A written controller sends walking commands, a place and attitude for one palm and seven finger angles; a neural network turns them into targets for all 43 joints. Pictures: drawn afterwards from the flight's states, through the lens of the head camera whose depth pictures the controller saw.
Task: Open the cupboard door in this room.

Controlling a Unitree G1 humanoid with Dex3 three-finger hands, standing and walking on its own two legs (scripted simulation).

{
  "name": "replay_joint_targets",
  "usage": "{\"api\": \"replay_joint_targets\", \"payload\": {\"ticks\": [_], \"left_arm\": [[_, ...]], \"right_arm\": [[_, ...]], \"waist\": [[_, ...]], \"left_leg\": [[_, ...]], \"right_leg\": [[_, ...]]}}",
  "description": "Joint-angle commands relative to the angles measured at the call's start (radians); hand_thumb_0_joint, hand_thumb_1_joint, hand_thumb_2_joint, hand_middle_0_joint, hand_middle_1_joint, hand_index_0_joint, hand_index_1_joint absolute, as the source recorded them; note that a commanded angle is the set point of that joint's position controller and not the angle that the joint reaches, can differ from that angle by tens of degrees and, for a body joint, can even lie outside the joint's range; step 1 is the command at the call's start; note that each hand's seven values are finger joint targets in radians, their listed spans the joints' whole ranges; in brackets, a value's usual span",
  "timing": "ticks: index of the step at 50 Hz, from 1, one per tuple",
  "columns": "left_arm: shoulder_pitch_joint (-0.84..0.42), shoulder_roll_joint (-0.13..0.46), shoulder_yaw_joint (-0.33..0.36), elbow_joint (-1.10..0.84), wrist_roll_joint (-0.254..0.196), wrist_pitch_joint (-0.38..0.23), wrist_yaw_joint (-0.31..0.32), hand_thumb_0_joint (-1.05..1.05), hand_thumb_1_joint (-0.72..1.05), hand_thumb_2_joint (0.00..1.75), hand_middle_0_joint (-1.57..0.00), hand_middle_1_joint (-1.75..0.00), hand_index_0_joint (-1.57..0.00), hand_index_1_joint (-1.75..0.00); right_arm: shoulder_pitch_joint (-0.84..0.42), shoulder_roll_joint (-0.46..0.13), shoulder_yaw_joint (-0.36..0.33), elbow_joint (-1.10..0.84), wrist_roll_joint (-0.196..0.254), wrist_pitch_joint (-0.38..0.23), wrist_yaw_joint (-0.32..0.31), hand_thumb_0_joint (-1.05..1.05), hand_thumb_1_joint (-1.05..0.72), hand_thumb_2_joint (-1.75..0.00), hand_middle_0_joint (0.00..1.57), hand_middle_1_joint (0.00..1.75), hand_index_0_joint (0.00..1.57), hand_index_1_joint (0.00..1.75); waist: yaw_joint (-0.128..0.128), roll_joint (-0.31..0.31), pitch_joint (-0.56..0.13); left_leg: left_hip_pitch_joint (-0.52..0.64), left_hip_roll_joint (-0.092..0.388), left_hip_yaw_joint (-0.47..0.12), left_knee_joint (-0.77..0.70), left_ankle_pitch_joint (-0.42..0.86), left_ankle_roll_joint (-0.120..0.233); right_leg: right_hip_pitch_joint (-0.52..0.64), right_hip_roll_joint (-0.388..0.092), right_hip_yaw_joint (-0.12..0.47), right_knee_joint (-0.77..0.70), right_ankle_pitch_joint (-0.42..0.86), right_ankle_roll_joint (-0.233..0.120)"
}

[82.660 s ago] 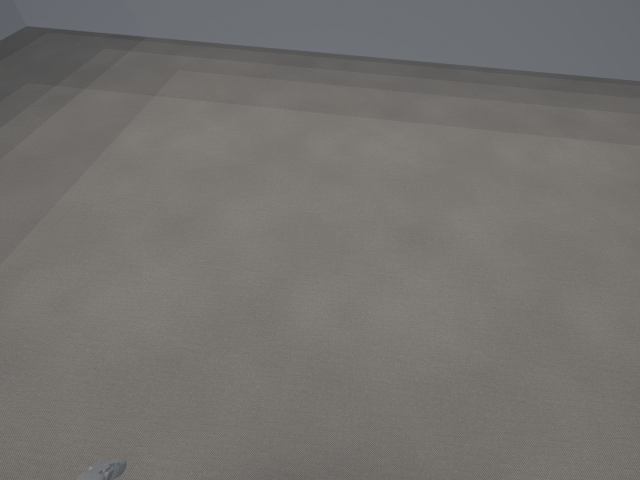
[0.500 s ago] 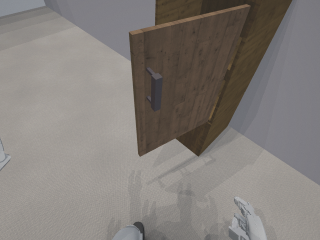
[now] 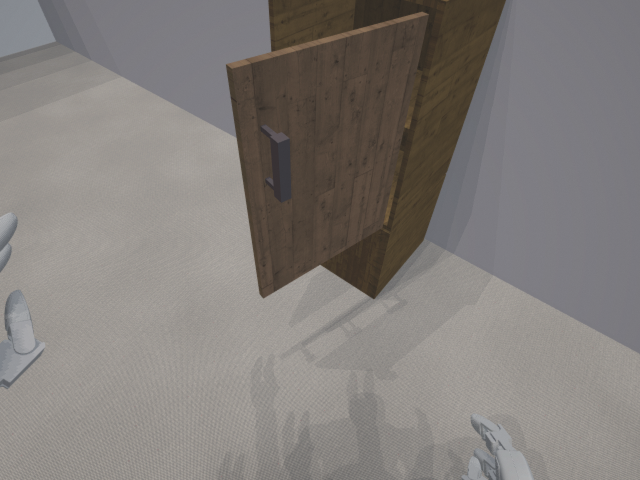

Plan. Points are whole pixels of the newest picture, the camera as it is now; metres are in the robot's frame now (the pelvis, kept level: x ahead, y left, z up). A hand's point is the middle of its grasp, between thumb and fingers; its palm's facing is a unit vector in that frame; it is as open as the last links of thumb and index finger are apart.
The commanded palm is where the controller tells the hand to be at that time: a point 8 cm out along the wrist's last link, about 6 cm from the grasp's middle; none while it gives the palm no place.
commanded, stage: stop stepping back and stand still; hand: left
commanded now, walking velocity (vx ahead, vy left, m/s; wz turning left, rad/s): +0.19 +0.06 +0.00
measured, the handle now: (274, 163) +0.61 +0.11 +0.06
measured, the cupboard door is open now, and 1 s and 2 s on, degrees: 77 77 77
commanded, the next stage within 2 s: let the arm hang, fingers relaxed in 0.22 s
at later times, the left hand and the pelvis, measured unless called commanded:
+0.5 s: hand (125, 474) +0.15 +0.25 -0.09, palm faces +0.11 -0.93 -0.35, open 7.4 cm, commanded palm none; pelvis -0.02 +0.02 -0.01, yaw +3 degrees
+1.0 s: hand out of the picture -0.08 +0.24 -0.16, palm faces +0.07 -0.97 -0.24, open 7.3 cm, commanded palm none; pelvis -0.02 +0.05 +0.01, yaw +2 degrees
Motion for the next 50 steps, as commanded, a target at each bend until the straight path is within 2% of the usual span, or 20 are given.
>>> {"api": "replay_joint_targets", "payload": {"ticks": [1, 3, 5, 9, 11, 13, 15, 16, 17, 19, 20, 22, 24, 26, 28, 30, 31, 34, 37, 50], "left_arm": [[-0.152, 0.170, 0.124, -0.175, -0.009, -0.062, 0.025, 0.00, 0.90, 0.90, -0.20, -0.30, -0.20, -0.30], [-0.174, 0.149, 0.106, -0.136, -0.003, -0.075, 0.024, 0.00, 0.90, 0.90, -0.20, -0.30, -0.20, -0.30], [-0.169, 0.145, 0.099, -0.101, 0.007, -0.085, 0.025, 0.00, 0.90, 0.90, -0.20, -0.30, -0.20, -0.30], [-0.156, 0.138, 0.094, -0.123, 0.005, -0.090, 0.034, 0.00, 0.90, 0.90, -0.20, -0.30, -0.20, -0.30], [-0.129, 0.150, 0.114, -0.149, -0.001, -0.097, 0.035, 0.00, 0.90, 0.90, -0.20, -0.30, -0.20, -0.30], [-0.095, 0.154, 0.128, -0.177, -0.008, -0.102, 0.033, 0.00, 0.90, 0.90, -0.20, -0.30, -0.20, -0.30], [-0.048, 0.163, 0.145, -0.135, -0.007, -0.101, 0.019, 0.00, 0.90, 0.90, -0.20, -0.30, -0.20, -0.30], [-0.153, -0.061, -0.289, 0.603, 0.091, 0.102, -0.131, 0.00, 0.90, 0.90, -0.20, -0.30, -0.20, -0.30], [-0.123, -0.126, -0.293, 0.643, 0.071, 0.172, -0.151, 0.00, 0.90, 0.90, -0.20, -0.30, -0.20, -0.30], [-0.177, -0.159, -0.315, 0.727, 0.063, 0.190, -0.152, 0.00, 0.90, 0.90, -0.20, -0.30, -0.20, -0.30], [-0.204, -0.137, -0.317, 0.783, 0.064, 0.185, -0.152, 0.00, 0.90, 0.90, -0.20, -0.30, -0.20, -0.30], [-0.290, -0.079, -0.318, 0.914, 0.065, 0.177, -0.150, 0.00, 0.90, 0.90, -0.20, -0.30, -0.20, -0.30], [-0.359, -0.069, -0.336, 1.047, 0.055, 0.178, -0.142, 0.00, 0.90, 0.90, -0.20, -0.30, -0.20, -0.30], [-0.388, -0.088, -0.356, 1.170, 0.047, 0.182, -0.136, 0.00, 0.90, 0.90, -0.20, -0.30, -0.20, -0.30], [-0.356, -0.111, -0.371, 1.293, 0.039, 0.182, -0.132, 0.00, 0.90, 0.90, -0.20, -0.30, -0.20, -0.30], [-0.316, -0.125, -0.375, 1.398, 0.036, 0.177, -0.131, 0.00, 0.90, 0.90, -0.20, -0.30, -0.20, -0.30], [-0.294, -0.159, -0.360, 1.428, 0.039, 0.175, -0.128, 0.00, 0.90, 0.90, -0.20, -0.30, -0.20, -0.30], [-0.292, -0.155, -0.372, 1.507, 0.037, 0.172, -0.131, 0.00, 0.90, 0.90, -0.20, -0.30, -0.20, -0.30], [-0.281, -0.153, -0.380, 1.567, 0.037, 0.169, -0.131, 0.00, 0.90, 0.90, -0.20, -0.30, -0.20, -0.30], [-0.259, -0.143, -0.387, 1.656, 0.037, 0.171, -0.124, 0.00, 0.90, 0.90, -0.20, -0.30, -0.20, -0.30]], "right_arm": [[-0.086, -0.149, -0.070, -0.115, 0.007, -0.042, -0.005, 0.00, -0.90, -0.90, 0.20, 0.30, 0.20, 0.30], [-0.086, -0.138, -0.061, -0.106, 0.012, -0.048, -0.006, 0.00, -0.90, -0.90, 0.20, 0.30, 0.20, 0.30], [-0.099, -0.129, -0.051, -0.101, 0.012, -0.054, -0.015, 0.00, -0.90, -0.90, 0.20, 0.30, 0.20, 0.30], [-0.101, -0.127, -0.049, -0.109, 0.008, -0.070, -0.024, 0.00, -0.90, -0.90, 0.20, 0.30, 0.20, 0.30], [-0.090, -0.139, -0.055, -0.116, 0.009, -0.072, -0.022, 0.00, -0.90, -0.90, 0.20, 0.30, 0.20, 0.30], [-0.101, -0.163, -0.069, -0.139, 0.018, -0.068, -0.021, 0.00, -0.90, -0.90, 0.20, 0.30, 0.20, 0.30], [-0.092, -0.146, -0.062, -0.130, 0.023, -0.061, -0.014, 0.00, -0.90, -0.90, 0.20, 0.30, 0.20, 0.30], [-0.092, -0.284, -0.095, 0.105, 0.010, -0.041, 0.078, 0.00, -0.90, -0.90, 0.20, 0.30, 0.20, 0.30], [-0.034, -0.197, -0.094, 0.093, 0.014, 0.012, 0.071, 0.00, -0.90, -0.90, 0.20, 0.30, 0.20, 0.30], [-0.031, -0.175, -0.066, 0.083, -0.001, 0.053, 0.064, 0.00, -0.90, -0.90, 0.20, 0.30, 0.20, 0.30], [-0.047, -0.175, -0.058, 0.085, -0.006, 0.066, 0.064, 0.00, -0.90, -0.90, 0.20, 0.30, 0.20, 0.30], [-0.055, -0.161, -0.056, 0.110, -0.008, 0.091, 0.066, 0.00, -0.90, -0.90, 0.20, 0.30, 0.20, 0.30], [-0.055, -0.145, -0.053, 0.162, -0.016, 0.123, 0.067, 0.00, -0.90, -0.90, 0.20, 0.30, 0.20, 0.30], [-0.043, -0.121, -0.037, 0.217, -0.016, 0.137, 0.068, 0.00, -0.90, -0.90, 0.20, 0.30, 0.20, 0.30], [-0.055, -0.130, -0.028, 0.267, -0.013, 0.132, 0.062, 0.00, -0.90, -0.90, 0.20, 0.30, 0.20, 0.30], [-0.054, -0.120, -0.025, 0.311, -0.007, 0.130, 0.053, 0.00, -0.90, -0.90, 0.20, 0.30, 0.20, 0.30], [-0.042, -0.102, -0.031, 0.323, -0.012, 0.131, 0.049, 0.00, -0.90, -0.90, 0.20, 0.30, 0.20, 0.30], [-0.003, -0.090, -0.039, 0.367, -0.005, 0.136, 0.044, 0.00, -0.90, -0.90, 0.20, 0.30, 0.20, 0.30], [0.018, -0.101, -0.042, 0.405, -0.001, 0.137, 0.042, 0.00, -0.90, -0.90, 0.20, 0.30, 0.20, 0.30], [0.044, -0.111, -0.044, 0.480, 0.000, 0.136, 0.040, 0.00, -0.90, -0.90, 0.20, 0.30, 0.20, 0.30]], "waist": [[0.000, -0.145, -0.012], [-0.003, -0.038, 0.009], [0.005, -0.054, 0.017], [0.019, -0.051, 0.012], [0.020, 0.008, -0.005], [0.029, 0.088, -0.047], [0.019, 0.100, -0.026], [-0.030, 0.110, 0.015], [0.003, 0.083, -0.038], [0.023, -0.023, -0.053], [0.033, -0.108, -0.051], [0.017, -0.253, -0.019], [-0.004, -0.179, 0.023], [-0.012, -0.015, 0.033], [0.015, 0.166, 0.028], [0.025, 0.172, 0.012], [0.026, 0.220, -0.001], [0.014, 0.124, -0.005], [0.011, 0.090, 0.016], [0.013, 0.033, 0.074]], "left_leg": [[-0.232, 0.005, -0.056, 0.513, -0.112, -0.023], [-0.209, 0.041, -0.059, 0.459, -0.092, -0.020], [-0.122, 0.038, -0.010, 0.309, -0.069, -0.010], [0.062, 0.010, 0.052, 0.022, -0.035, 0.011], [0.139, 0.035, 0.004, -0.104, -0.015, 0.029], [0.176, 0.118, -0.106, -0.117, 0.170, 0.052], [0.116, 0.105, -0.082, -0.109, 0.110, 0.042], [0.012, 0.107, -0.089, 0.053, 0.324, 0.032], [0.043, 0.111, -0.077, 0.016, 0.428, 0.038], [-0.060, 0.154, -0.171, -0.027, 0.239, 0.076], [-0.078, 0.133, -0.170, -0.009, 0.187, 0.067], [-0.026, 0.034, -0.069, 0.080, 0.097, 0.015], [0.062, 0.018, -0.039, 0.097, 0.067, 0.001], [0.130, 0.050, -0.070, -0.006, 0.192, 0.002], [0.088, 0.098, -0.143, -0.118, 0.215, 0.024], [0.071, 0.095, -0.143, -0.153, 0.138, 0.021], [0.076, 0.090, -0.138, -0.162, 0.094, 0.020], [0.108, 0.090, -0.138, -0.184, 0.046, 0.019], [0.135, 0.094, -0.141, -0.204, 0.035, 0.020], [0.138, 0.097, -0.148, -0.250, -0.007, 0.024]], "right_leg": [[-0.008, -0.368, 0.529, -0.332, -0.231, -0.162], [-0.031, -0.333, 0.407, -0.284, -0.123, -0.140], [-0.050, -0.292, 0.304, -0.256, -0.017, -0.108], [-0.074, -0.256, 0.264, -0.226, -0.102, -0.070], [-0.059, -0.198, 0.224, -0.146, -0.046, -0.017], [-0.025, -0.112, 0.159, -0.043, 0.135, 0.037], [-0.026, -0.105, 0.161, -0.077, 0.105, 0.044], [-0.111, -0.160, 0.061, 0.112, 0.344, 0.036], [-0.075, -0.122, 0.079, 0.133, 0.331, 0.040], [-0.033, -0.108, 0.042, 0.123, 0.141, 0.040], [-0.010, -0.120, 0.065, 0.069, 0.139, 0.033], [-0.056, -0.220, 0.158, -0.079, 0.153, -0.023], [-0.122, -0.252, 0.173, -0.122, 0.186, -0.057], [-0.132, -0.196, 0.124, -0.091, 0.137, -0.019], [-0.037, -0.134, 0.091, -0.064, 0.106, 0.020], [0.029, -0.131, 0.091, -0.099, 0.104, 0.019], [0.042, -0.133, 0.086, -0.118, 0.103, 0.012], [0.036, -0.138, 0.080, -0.154, 0.091, 0.007], [0.013, -0.137, 0.072, -0.169, 0.075, 0.006], [-0.018, -0.144, 0.068, -0.169, 0.036, 0.011]]}}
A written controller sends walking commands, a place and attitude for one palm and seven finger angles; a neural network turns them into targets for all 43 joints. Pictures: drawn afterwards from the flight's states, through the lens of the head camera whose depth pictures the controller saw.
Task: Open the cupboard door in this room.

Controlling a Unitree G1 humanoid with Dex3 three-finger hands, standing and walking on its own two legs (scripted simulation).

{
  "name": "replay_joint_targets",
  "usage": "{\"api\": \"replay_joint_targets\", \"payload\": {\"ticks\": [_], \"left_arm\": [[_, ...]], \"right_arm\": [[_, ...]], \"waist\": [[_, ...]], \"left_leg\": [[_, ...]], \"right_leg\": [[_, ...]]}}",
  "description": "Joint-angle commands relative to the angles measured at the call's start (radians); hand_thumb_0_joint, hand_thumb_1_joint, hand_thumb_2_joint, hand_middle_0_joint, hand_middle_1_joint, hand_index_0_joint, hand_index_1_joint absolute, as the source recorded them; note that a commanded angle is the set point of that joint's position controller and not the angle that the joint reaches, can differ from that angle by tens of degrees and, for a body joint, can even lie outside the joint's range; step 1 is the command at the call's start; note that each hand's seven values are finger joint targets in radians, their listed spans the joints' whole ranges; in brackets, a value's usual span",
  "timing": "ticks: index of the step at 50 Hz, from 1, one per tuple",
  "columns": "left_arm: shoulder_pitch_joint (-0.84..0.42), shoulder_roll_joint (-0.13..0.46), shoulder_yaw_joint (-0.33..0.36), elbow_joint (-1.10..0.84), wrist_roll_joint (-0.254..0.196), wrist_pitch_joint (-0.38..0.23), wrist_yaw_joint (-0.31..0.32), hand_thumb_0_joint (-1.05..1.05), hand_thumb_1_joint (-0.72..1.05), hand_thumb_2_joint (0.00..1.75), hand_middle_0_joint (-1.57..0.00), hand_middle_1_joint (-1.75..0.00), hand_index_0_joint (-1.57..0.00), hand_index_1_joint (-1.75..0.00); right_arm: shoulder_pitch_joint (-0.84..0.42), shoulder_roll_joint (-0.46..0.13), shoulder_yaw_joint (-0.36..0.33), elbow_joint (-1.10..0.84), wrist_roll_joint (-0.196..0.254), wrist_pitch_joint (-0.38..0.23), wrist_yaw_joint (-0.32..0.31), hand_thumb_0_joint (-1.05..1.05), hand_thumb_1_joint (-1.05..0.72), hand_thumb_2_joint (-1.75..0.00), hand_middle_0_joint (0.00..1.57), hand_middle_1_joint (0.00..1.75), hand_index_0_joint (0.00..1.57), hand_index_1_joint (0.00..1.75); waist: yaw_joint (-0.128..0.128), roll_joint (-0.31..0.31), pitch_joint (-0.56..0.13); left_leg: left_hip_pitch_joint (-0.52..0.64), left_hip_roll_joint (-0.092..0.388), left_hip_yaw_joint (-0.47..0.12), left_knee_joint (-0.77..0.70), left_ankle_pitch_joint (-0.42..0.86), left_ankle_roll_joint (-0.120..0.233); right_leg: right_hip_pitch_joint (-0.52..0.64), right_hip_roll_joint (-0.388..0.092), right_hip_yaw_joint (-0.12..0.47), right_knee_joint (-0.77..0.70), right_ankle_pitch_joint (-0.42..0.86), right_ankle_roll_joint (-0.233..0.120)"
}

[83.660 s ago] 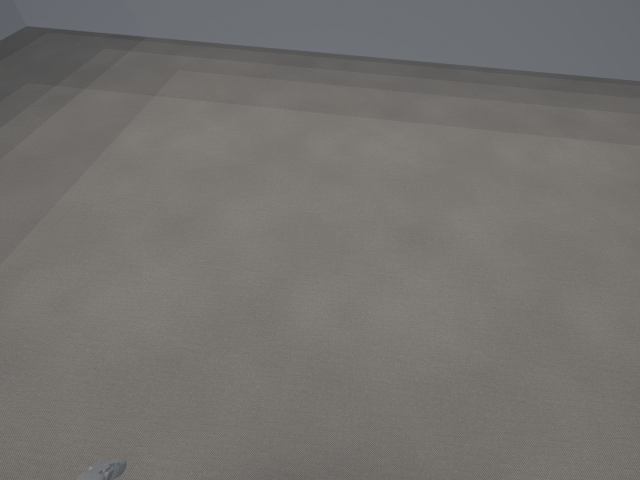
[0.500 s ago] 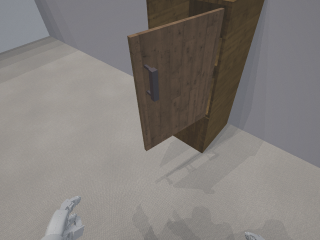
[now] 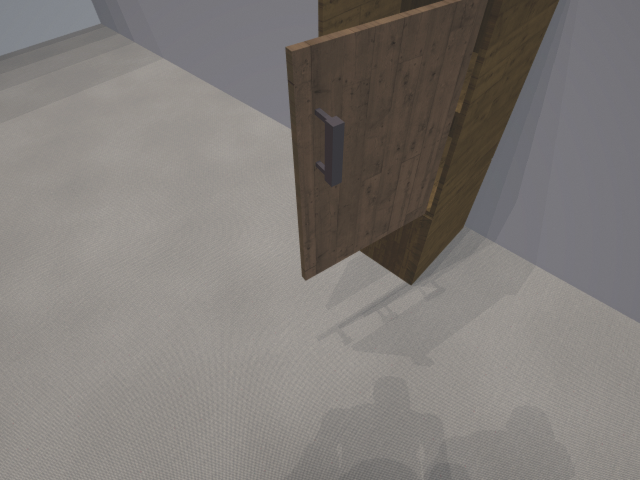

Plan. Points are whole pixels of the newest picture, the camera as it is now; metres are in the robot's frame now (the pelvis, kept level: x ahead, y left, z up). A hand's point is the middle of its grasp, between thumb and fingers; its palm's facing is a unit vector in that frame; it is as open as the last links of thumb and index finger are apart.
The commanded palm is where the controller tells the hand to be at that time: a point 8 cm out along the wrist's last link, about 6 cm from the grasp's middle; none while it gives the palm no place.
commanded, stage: let the arm hang, fingers relaxed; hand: left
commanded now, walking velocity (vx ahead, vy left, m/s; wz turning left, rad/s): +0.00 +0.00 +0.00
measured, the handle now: (327, 147) +0.63 +0.03 +0.05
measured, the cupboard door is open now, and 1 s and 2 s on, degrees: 77 77 77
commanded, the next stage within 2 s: look to check the result in 0.42 s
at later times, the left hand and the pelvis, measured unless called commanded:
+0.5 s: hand out of the picture +0.05 +0.18 -0.17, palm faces -0.02 -0.97 -0.23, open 7.3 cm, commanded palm none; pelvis +0.01 -0.01 +0.00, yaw -1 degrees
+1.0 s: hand out of the picture +0.06 +0.18 -0.16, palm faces -0.02 -0.96 -0.28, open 7.4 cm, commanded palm none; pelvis +0.02 -0.03 +0.00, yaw -1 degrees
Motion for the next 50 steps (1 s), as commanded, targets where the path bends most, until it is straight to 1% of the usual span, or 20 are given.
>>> {"api": "replay_joint_targets", "payload": {"ticks": [1, 2, 6, 7, 8, 10, 11, 12, 15, 16, 18, 24, 30, 32, 35, 38, 41, 44, 48, 50], "left_arm": [[0.012, 0.102, 0.020, -0.041, 0.005, -0.017, 0.013, 0.00, 0.90, 0.90, -0.20, -0.30, -0.20, -0.30], [0.018, 0.104, 0.022, -0.043, 0.006, -0.016, 0.013, 0.00, 0.90, 0.90, -0.20, -0.30, -0.20, -0.30], [0.001, 0.100, 0.023, -0.049, 0.006, -0.020, 0.014, 0.00, 0.90, 0.90, -0.20, -0.30, -0.20, -0.30], [-0.002, 0.111, 0.025, -0.054, 0.006, -0.022, 0.014, 0.00, 0.90, 0.90, -0.20, -0.30, -0.20, -0.30], [-0.016, 0.112, 0.026, -0.058, 0.006, -0.023, 0.015, 0.00, 0.90, 0.90, -0.20, -0.30, -0.20, -0.30], [-0.028, 0.110, 0.028, -0.063, 0.006, -0.024, 0.014, 0.00, 0.90, 0.90, -0.20, -0.30, -0.20, -0.30], [-0.030, 0.112, 0.029, -0.064, 0.006, -0.026, 0.014, 0.00, 0.90, 0.90, -0.20, -0.30, -0.20, -0.30], [-0.034, 0.120, 0.032, -0.068, 0.006, -0.028, 0.014, 0.00, 0.90, 0.90, -0.20, -0.30, -0.20, -0.30], [-0.057, 0.118, 0.031, -0.071, 0.004, -0.028, 0.014, 0.00, 0.90, 0.90, -0.20, -0.30, -0.20, -0.30], [-0.059, 0.122, 0.032, -0.072, 0.004, -0.029, 0.013, 0.00, 0.90, 0.90, -0.20, -0.30, -0.20, -0.30], [-0.073, 0.130, 0.034, -0.075, 0.004, -0.031, 0.013, 0.00, 0.90, 0.90, -0.20, -0.30, -0.20, -0.30], [-0.097, 0.151, 0.037, -0.081, 0.002, -0.036, 0.011, 0.00, 0.90, 0.90, -0.20, -0.30, -0.20, -0.30], [-0.111, 0.163, 0.036, -0.077, 0.002, -0.036, 0.009, 0.00, 0.90, 0.90, -0.20, -0.30, -0.20, -0.30], [-0.113, 0.175, 0.038, -0.078, 0.002, -0.038, 0.009, 0.00, 0.90, 0.90, -0.20, -0.30, -0.20, -0.30], [-0.120, 0.180, 0.034, -0.075, 0.000, -0.040, 0.008, 0.00, 0.90, 0.90, -0.20, -0.30, -0.20, -0.30], [-0.126, 0.190, 0.035, -0.072, 0.001, -0.041, 0.008, 0.00, 0.90, 0.90, -0.20, -0.30, -0.20, -0.30], [-0.133, 0.196, 0.033, -0.071, 0.001, -0.042, 0.008, 0.00, 0.90, 0.90, -0.20, -0.30, -0.20, -0.30], [-0.137, 0.205, 0.034, -0.073, 0.001, -0.044, 0.008, 0.00, 0.90, 0.90, -0.20, -0.30, -0.20, -0.30], [-0.143, 0.212, 0.034, -0.072, 0.001, -0.045, 0.008, 0.00, 0.90, 0.90, -0.20, -0.30, -0.20, -0.30], [-0.148, 0.217, 0.033, -0.074, 0.000, -0.047, 0.008, 0.00, 0.90, 0.90, -0.20, -0.30, -0.20, -0.30]], "right_arm": [[0.034, -0.126, -0.021, -0.028, 0.001, -0.019, -0.003, 0.00, -0.90, -0.90, 0.20, 0.30, 0.20, 0.30], [0.032, -0.125, -0.020, -0.029, 0.002, -0.018, -0.002, 0.00, -0.90, -0.90, 0.20, 0.30, 0.20, 0.30], [0.029, -0.114, -0.021, -0.024, -0.001, -0.021, 0.000, 0.00, -0.90, -0.90, 0.20, 0.30, 0.20, 0.30], [0.029, -0.121, -0.023, -0.023, 0.001, -0.023, 0.001, 0.00, -0.90, -0.90, 0.20, 0.30, 0.20, 0.30], [0.030, -0.115, -0.022, -0.021, -0.001, -0.024, 0.002, 0.00, -0.90, -0.90, 0.20, 0.30, 0.20, 0.30], [0.023, -0.115, -0.020, -0.019, -0.002, -0.027, 0.002, 0.00, -0.90, -0.90, 0.20, 0.30, 0.20, 0.30], [0.020, -0.117, -0.022, -0.021, -0.003, -0.028, 0.002, 0.00, -0.90, -0.90, 0.20, 0.30, 0.20, 0.30], [0.020, -0.121, -0.022, -0.025, -0.001, -0.029, 0.002, 0.00, -0.90, -0.90, 0.20, 0.30, 0.20, 0.30], [0.010, -0.120, -0.020, -0.019, -0.002, -0.032, 0.002, 0.00, -0.90, -0.90, 0.20, 0.30, 0.20, 0.30], [0.009, -0.124, -0.020, -0.019, -0.002, -0.033, 0.002, 0.00, -0.90, -0.90, 0.20, 0.30, 0.20, 0.30], [0.003, -0.131, -0.021, -0.019, -0.001, -0.034, 0.002, 0.00, -0.90, -0.90, 0.20, 0.30, 0.20, 0.30], [-0.010, -0.149, -0.021, -0.019, -0.001, -0.035, 0.002, 0.00, -0.90, -0.90, 0.20, 0.30, 0.20, 0.30], [-0.028, -0.170, -0.022, -0.018, -0.001, -0.034, 0.002, 0.00, -0.90, -0.90, 0.20, 0.30, 0.20, 0.30], [-0.035, -0.180, -0.023, -0.022, 0.002, -0.033, 0.002, 0.00, -0.90, -0.90, 0.20, 0.30, 0.20, 0.30], [-0.044, -0.190, -0.022, -0.020, 0.001, -0.035, 0.001, 0.00, -0.90, -0.90, 0.20, 0.30, 0.20, 0.30], [-0.060, -0.197, -0.021, -0.021, 0.002, -0.034, 0.002, 0.00, -0.90, -0.90, 0.20, 0.30, 0.20, 0.30], [-0.069, -0.207, -0.021, -0.020, 0.001, -0.034, 0.002, 0.00, -0.90, -0.90, 0.20, 0.30, 0.20, 0.30], [-0.077, -0.212, -0.020, -0.021, 0.002, -0.035, 0.003, 0.00, -0.90, -0.90, 0.20, 0.30, 0.20, 0.30], [-0.094, -0.219, -0.020, -0.022, 0.002, -0.033, 0.003, 0.00, -0.90, -0.90, 0.20, 0.30, 0.20, 0.30], [-0.093, -0.224, -0.020, -0.023, 0.001, -0.034, 0.003, 0.00, -0.90, -0.90, 0.20, 0.30, 0.20, 0.30]], "waist": [[-0.014, -0.009, 0.018], [-0.008, -0.004, 0.024], [-0.012, -0.025, 0.012], [-0.009, -0.021, 0.012], [-0.014, -0.028, 0.009], [-0.012, -0.011, 0.018], [-0.012, 0.000, 0.006], [-0.010, -0.018, -0.005], [-0.013, 0.002, -0.001], [-0.013, 0.007, -0.003], [-0.014, -0.019, 0.001], [-0.017, -0.013, -0.021], [-0.019, -0.008, -0.021], [-0.016, -0.027, -0.026], [-0.019, -0.021, -0.055], [-0.019, -0.011, -0.043], [-0.019, -0.027, -0.044], [-0.019, -0.017, -0.061], [-0.018, -0.030, -0.038], [-0.019, -0.024, -0.054]], "left_leg": [[0.006, 0.124, -0.147, -0.140, -0.157, 0.001], [-0.003, 0.124, -0.143, -0.142, -0.171, 0.002], [0.007, 0.116, -0.133, -0.134, -0.136, -0.001], [0.013, 0.115, -0.126, -0.127, -0.116, 0.000], [0.012, 0.115, -0.126, -0.127, -0.106, -0.002], [0.009, 0.115, -0.127, -0.131, -0.096, -0.002], [0.017, 0.113, -0.122, -0.126, -0.084, -0.004], [0.024, 0.114, -0.119, -0.120, -0.056, -0.003], [0.030, 0.117, -0.118, -0.122, -0.031, -0.006], [0.031, 0.117, -0.116, -0.122, -0.028, -0.006], [0.036, 0.118, -0.114, -0.116, -0.009, -0.007], [0.058, 0.120, -0.108, -0.109, 0.022, -0.009], [0.076, 0.125, -0.104, -0.109, 0.020, -0.012], [0.084, 0.126, -0.103, -0.107, 0.023, -0.011], [0.105, 0.131, -0.104, -0.103, 0.061, -0.010], [0.106, 0.132, -0.101, -0.103, 0.062, -0.012], [0.112, 0.134, -0.101, -0.105, 0.073, -0.013], [0.121, 0.136, -0.099, -0.106, 0.085, -0.015], [0.119, 0.133, -0.096, -0.106, 0.081, -0.017], [0.125, 0.134, -0.098, -0.106, 0.095, -0.017]], "right_leg": [[-0.070, -0.066, 0.085, -0.090, -0.084, -0.049], [-0.069, -0.066, 0.083, -0.092, -0.091, -0.049], [-0.068, -0.069, 0.095, -0.092, -0.074, -0.049], [-0.068, -0.073, 0.091, -0.095, -0.069, -0.050], [-0.063, -0.074, 0.096, -0.094, -0.064, -0.049], [-0.062, -0.074, 0.097, -0.094, -0.052, -0.049], [-0.055, -0.075, 0.101, -0.097, -0.044, -0.049], [-0.046, -0.076, 0.099, -0.097, -0.030, -0.050], [-0.043, -0.078, 0.104, -0.097, -0.013, -0.049], [-0.039, -0.080, 0.105, -0.102, -0.010, -0.049], [-0.038, -0.081, 0.106, -0.107, -0.003, -0.050], [-0.023, -0.086, 0.115, -0.124, 0.013, -0.054], [-0.027, -0.084, 0.121, -0.138, 0.011, -0.056], [-0.026, -0.084, 0.121, -0.145, 0.007, -0.056], [-0.009, -0.088, 0.126, -0.140, 0.052, -0.057], [-0.012, -0.089, 0.127, -0.149, 0.059, -0.056], [-0.007, -0.089, 0.126, -0.153, 0.074, -0.056], [0.007, -0.092, 0.129, -0.156, 0.095, -0.055], [-0.001, -0.095, 0.128, -0.169, 0.097, -0.053], [0.013, -0.095, 0.130, -0.167, 0.121, -0.054]]}}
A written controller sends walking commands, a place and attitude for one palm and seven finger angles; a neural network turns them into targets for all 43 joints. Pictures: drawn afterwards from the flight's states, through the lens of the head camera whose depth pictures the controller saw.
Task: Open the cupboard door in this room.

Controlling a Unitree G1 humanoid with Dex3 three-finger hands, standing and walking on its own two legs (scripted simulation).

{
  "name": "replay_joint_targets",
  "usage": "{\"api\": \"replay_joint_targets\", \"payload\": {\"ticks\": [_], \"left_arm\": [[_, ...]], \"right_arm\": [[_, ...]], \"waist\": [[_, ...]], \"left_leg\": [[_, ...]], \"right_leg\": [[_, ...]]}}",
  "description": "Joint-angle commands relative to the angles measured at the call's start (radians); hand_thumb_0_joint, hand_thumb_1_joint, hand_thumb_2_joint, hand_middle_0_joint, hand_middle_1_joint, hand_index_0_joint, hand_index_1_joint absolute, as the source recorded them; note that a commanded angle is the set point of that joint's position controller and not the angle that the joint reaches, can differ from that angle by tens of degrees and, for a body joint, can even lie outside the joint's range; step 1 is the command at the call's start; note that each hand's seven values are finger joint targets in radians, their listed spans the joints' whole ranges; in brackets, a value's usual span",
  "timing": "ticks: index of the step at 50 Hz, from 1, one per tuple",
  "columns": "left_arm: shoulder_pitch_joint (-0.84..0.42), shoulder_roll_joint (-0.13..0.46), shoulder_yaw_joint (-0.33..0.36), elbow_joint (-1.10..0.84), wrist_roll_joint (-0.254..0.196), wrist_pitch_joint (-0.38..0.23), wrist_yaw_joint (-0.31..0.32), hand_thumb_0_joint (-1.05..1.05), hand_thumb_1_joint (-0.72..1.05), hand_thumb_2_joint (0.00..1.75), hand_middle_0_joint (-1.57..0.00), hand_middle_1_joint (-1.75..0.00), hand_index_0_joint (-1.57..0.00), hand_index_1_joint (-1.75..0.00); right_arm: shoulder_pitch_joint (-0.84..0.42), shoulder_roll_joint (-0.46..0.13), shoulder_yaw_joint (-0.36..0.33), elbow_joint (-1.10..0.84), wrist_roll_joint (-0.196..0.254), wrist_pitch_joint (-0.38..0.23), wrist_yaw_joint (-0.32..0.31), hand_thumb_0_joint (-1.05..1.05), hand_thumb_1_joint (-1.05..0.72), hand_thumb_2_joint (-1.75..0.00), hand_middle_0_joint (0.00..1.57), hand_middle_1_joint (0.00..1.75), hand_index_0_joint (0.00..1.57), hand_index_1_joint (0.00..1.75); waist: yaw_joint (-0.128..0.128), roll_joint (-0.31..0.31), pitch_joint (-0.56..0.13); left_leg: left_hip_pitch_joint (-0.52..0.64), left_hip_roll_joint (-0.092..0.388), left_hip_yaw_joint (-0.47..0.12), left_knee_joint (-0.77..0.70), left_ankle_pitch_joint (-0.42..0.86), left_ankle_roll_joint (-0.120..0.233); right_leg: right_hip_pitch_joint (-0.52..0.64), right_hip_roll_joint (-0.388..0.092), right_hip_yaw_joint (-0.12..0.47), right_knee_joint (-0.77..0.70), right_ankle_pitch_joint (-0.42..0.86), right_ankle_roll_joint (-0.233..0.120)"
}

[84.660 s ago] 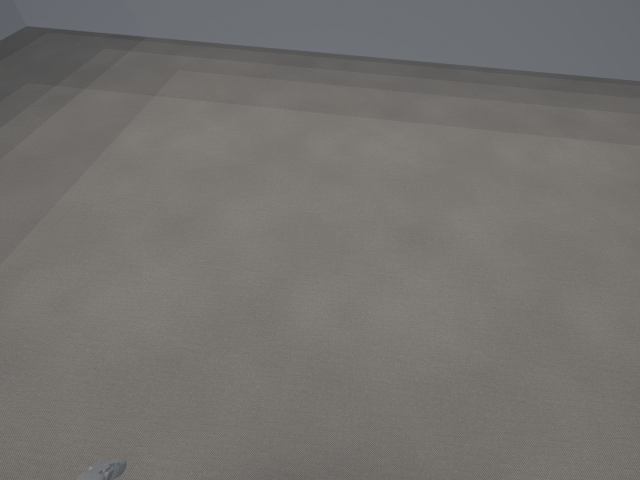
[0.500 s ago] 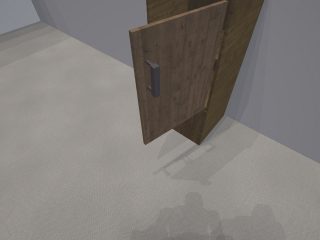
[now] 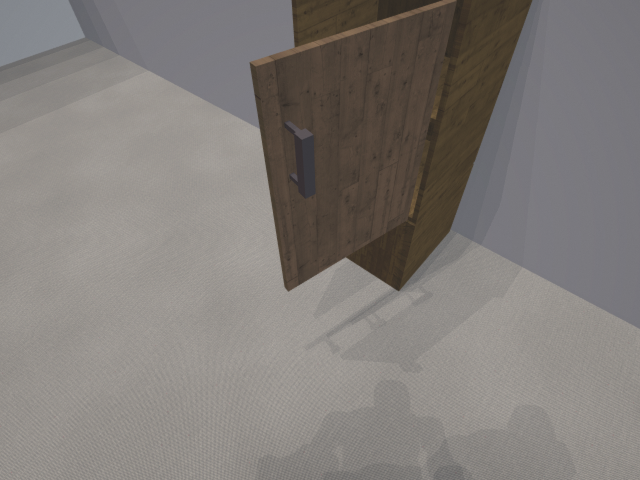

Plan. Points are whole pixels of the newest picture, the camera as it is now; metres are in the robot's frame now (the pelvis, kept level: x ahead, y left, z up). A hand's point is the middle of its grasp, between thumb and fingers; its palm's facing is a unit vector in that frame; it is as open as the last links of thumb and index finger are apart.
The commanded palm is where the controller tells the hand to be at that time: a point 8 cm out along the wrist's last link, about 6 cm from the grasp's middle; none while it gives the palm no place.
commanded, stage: stand and wait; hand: left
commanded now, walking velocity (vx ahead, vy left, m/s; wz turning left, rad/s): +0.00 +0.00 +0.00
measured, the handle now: (298, 159) +0.61 +0.07 +0.05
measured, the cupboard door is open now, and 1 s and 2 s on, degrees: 77 77 77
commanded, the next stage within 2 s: none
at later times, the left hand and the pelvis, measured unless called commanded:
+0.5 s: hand out of the picture +0.06 +0.21 -0.16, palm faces -0.01 -0.96 -0.28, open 7.4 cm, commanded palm none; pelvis +0.01 -0.01 +0.00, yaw +0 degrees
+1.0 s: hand out of the picture +0.05 +0.20 -0.17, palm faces +0.00 -0.97 -0.25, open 7.4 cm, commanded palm none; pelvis +0.02 +0.00 +0.00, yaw +0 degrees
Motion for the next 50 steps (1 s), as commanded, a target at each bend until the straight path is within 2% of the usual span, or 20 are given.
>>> {"api": "replay_joint_targets", "payload": {"ticks": [1, 4, 7, 9, 19, 23, 26, 27, 32, 36, 40, 48, 50], "left_arm": [[0.004, 0.174, 0.033, -0.044, 0.002, -0.017, 0.014, 0.00, 0.90, 0.90, -0.20, -0.30, -0.20, -0.30], [-0.002, 0.175, 0.032, -0.048, 0.002, -0.018, 0.015, 0.00, 0.90, 0.90, -0.20, -0.30, -0.20, -0.30], [0.002, 0.182, 0.036, -0.051, 0.003, -0.021, 0.016, 0.00, 0.90, 0.90, -0.20, -0.30, -0.20, -0.30], [-0.006, 0.179, 0.034, -0.051, 0.001, -0.020, 0.016, 0.00, 0.90, 0.90, -0.20, -0.30, -0.20, -0.30], [0.000, 0.175, 0.034, -0.052, 0.001, -0.019, 0.017, 0.00, 0.90, 0.90, -0.20, -0.30, -0.20, -0.30], [0.004, 0.169, 0.031, -0.051, 0.001, -0.018, 0.017, 0.00, 0.90, 0.90, -0.20, -0.30, -0.20, -0.30], [0.008, 0.165, 0.030, -0.048, 0.000, -0.017, 0.017, 0.00, 0.90, 0.90, -0.20, -0.30, -0.20, -0.30], [0.012, 0.168, 0.032, -0.051, 0.001, -0.018, 0.017, 0.00, 0.90, 0.90, -0.20, -0.30, -0.20, -0.30], [0.026, 0.161, 0.031, -0.048, 0.000, -0.019, 0.019, 0.00, 0.90, 0.90, -0.20, -0.30, -0.20, -0.30], [0.028, 0.152, 0.028, -0.044, -0.001, -0.017, 0.019, 0.00, 0.90, 0.90, -0.20, -0.30, -0.20, -0.30], [0.034, 0.146, 0.028, -0.043, -0.001, -0.017, 0.019, 0.00, 0.90, 0.90, -0.20, -0.30, -0.20, -0.30], [0.045, 0.134, 0.024, -0.038, 0.000, -0.015, 0.019, 0.00, 0.90, 0.90, -0.20, -0.30, -0.20, -0.30], [0.051, 0.130, 0.024, -0.039, 0.000, -0.016, 0.019, 0.00, 0.90, 0.90, -0.20, -0.30, -0.20, -0.30]], "right_arm": [[0.009, -0.144, -0.018, -0.036, 0.003, -0.018, -0.004, 0.00, -0.90, -0.90, 0.20, 0.30, 0.20, 0.30], [0.005, -0.147, -0.018, -0.038, 0.003, -0.017, -0.004, 0.00, -0.90, -0.90, 0.20, 0.30, 0.20, 0.30], [0.003, -0.154, -0.019, -0.044, 0.005, -0.019, -0.005, 0.00, -0.90, -0.90, 0.20, 0.30, 0.20, 0.30], [0.003, -0.151, -0.019, -0.041, 0.003, -0.020, -0.005, 0.00, -0.90, -0.90, 0.20, 0.30, 0.20, 0.30], [0.014, -0.147, -0.015, -0.039, 0.004, -0.021, -0.008, 0.00, -0.90, -0.90, 0.20, 0.30, 0.20, 0.30], [0.016, -0.141, -0.015, -0.037, 0.004, -0.019, -0.008, 0.00, -0.90, -0.90, 0.20, 0.30, 0.20, 0.30], [0.022, -0.139, -0.014, -0.034, 0.004, -0.019, -0.009, 0.00, -0.90, -0.90, 0.20, 0.30, 0.20, 0.30], [0.026, -0.138, -0.013, -0.036, 0.006, -0.020, -0.009, 0.00, -0.90, -0.90, 0.20, 0.30, 0.20, 0.30], [0.032, -0.131, -0.013, -0.034, 0.006, -0.020, -0.011, 0.00, -0.90, -0.90, 0.20, 0.30, 0.20, 0.30], [0.040, -0.121, -0.012, -0.028, 0.005, -0.019, -0.012, 0.00, -0.90, -0.90, 0.20, 0.30, 0.20, 0.30], [0.047, -0.118, -0.014, -0.029, 0.005, -0.021, -0.013, 0.00, -0.90, -0.90, 0.20, 0.30, 0.20, 0.30], [0.050, -0.102, -0.012, -0.025, 0.006, -0.018, -0.012, 0.00, -0.90, -0.90, 0.20, 0.30, 0.20, 0.30], [0.054, -0.106, -0.013, -0.026, 0.005, -0.019, -0.013, 0.00, -0.90, -0.90, 0.20, 0.30, 0.20, 0.30]], "waist": [[-0.004, -0.023, -0.048], [-0.004, -0.025, -0.034], [-0.001, -0.037, -0.065], [-0.003, -0.020, -0.060], [0.000, -0.024, -0.062], [0.000, -0.027, -0.043], [-0.001, -0.016, -0.049], [0.001, -0.034, -0.049], [0.003, -0.038, -0.054], [-0.001, -0.017, -0.051], [-0.001, -0.025, -0.058], [-0.001, -0.028, -0.020], [-0.002, -0.029, -0.039]], "left_leg": [[0.063, 0.097, -0.094, -0.041, 0.099, 0.026], [0.059, 0.097, -0.093, -0.042, 0.092, 0.025], [0.076, 0.098, -0.091, -0.034, 0.114, 0.026], [0.071, 0.099, -0.092, -0.039, 0.127, 0.025], [0.081, 0.102, -0.087, -0.041, 0.152, 0.024], [0.079, 0.101, -0.086, -0.043, 0.135, 0.023], [0.079, 0.101, -0.086, -0.047, 0.131, 0.023], [0.081, 0.101, -0.087, -0.046, 0.132, 0.024], [0.087, 0.100, -0.083, -0.039, 0.146, 0.026], [0.081, 0.100, -0.082, -0.042, 0.136, 0.023], [0.088, 0.101, -0.082, -0.040, 0.149, 0.024], [0.074, 0.098, -0.084, -0.049, 0.115, 0.025], [0.083, 0.099, -0.084, -0.044, 0.123, 0.026]], "right_leg": [[-0.043, -0.139, 0.127, -0.095, 0.131, -0.015], [-0.047, -0.138, 0.127, -0.101, 0.129, -0.014], [-0.026, -0.140, 0.126, -0.101, 0.170, -0.011], [-0.020, -0.141, 0.124, -0.093, 0.190, -0.013], [-0.002, -0.142, 0.118, -0.093, 0.229, -0.013], [-0.016, -0.138, 0.120, -0.100, 0.205, -0.012], [-0.011, -0.137, 0.124, -0.102, 0.193, -0.014], [-0.012, -0.134, 0.121, -0.103, 0.192, -0.013], [-0.008, -0.137, 0.117, -0.100, 0.222, -0.011], [-0.007, -0.137, 0.122, -0.098, 0.209, -0.013], [-0.006, -0.135, 0.120, -0.094, 0.222, -0.014], [-0.032, -0.132, 0.120, -0.105, 0.163, -0.012], [-0.024, -0.132, 0.123, -0.102, 0.176, -0.013]]}}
